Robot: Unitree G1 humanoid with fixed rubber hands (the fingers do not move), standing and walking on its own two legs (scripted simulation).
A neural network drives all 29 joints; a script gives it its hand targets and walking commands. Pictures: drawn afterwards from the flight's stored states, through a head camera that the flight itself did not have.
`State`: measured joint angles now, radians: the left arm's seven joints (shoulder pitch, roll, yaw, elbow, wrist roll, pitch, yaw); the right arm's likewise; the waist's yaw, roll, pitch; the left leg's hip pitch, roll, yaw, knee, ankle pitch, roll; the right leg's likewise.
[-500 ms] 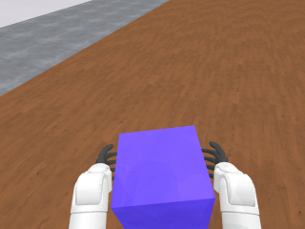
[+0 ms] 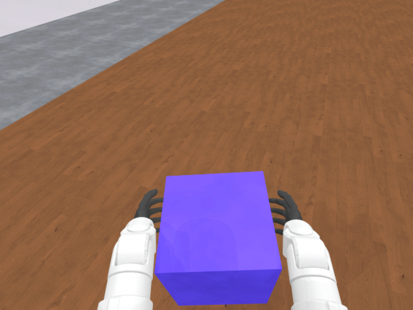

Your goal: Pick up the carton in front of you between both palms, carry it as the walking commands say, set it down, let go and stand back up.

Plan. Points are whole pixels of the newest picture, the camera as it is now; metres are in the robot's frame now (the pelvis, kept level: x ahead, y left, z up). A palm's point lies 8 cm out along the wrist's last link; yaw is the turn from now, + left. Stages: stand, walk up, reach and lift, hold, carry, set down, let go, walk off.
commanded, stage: carry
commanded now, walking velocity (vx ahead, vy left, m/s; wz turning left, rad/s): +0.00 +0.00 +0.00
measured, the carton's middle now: (218, 242) +0.32 +0.00 -0.05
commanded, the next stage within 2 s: hold in 0.70 s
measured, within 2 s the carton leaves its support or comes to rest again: neither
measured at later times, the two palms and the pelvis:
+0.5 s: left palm (138, 235) +0.28 +0.15 +0.04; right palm (293, 236) +0.28 -0.14 +0.04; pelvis -0.02 +0.01 +0.00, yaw +0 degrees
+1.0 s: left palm (117, 253) +0.24 +0.18 +0.05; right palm (278, 236) +0.28 -0.11 +0.05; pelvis -0.03 +0.00 +0.01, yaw +7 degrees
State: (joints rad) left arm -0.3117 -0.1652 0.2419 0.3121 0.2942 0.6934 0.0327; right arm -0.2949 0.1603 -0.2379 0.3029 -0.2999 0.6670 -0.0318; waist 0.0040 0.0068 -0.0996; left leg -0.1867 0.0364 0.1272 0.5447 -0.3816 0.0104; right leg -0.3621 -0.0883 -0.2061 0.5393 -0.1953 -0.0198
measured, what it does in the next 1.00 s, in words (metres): stands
